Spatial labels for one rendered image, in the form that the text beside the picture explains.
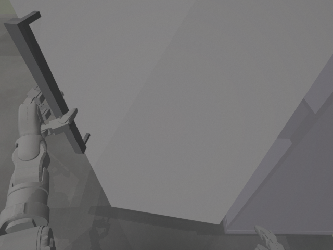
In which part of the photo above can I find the right robot hand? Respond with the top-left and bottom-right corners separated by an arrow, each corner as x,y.
254,225 -> 285,250

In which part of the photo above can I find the left robot hand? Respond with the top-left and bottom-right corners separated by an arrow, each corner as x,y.
18,85 -> 78,138

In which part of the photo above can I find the left robot forearm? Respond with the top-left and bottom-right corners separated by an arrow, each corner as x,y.
0,135 -> 50,236

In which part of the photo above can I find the handle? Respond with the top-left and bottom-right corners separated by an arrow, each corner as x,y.
4,11 -> 90,154

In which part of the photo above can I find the left robot upper arm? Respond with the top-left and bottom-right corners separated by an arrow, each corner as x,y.
0,226 -> 56,250

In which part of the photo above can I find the fridge door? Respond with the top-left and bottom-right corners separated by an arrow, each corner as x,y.
10,0 -> 333,224

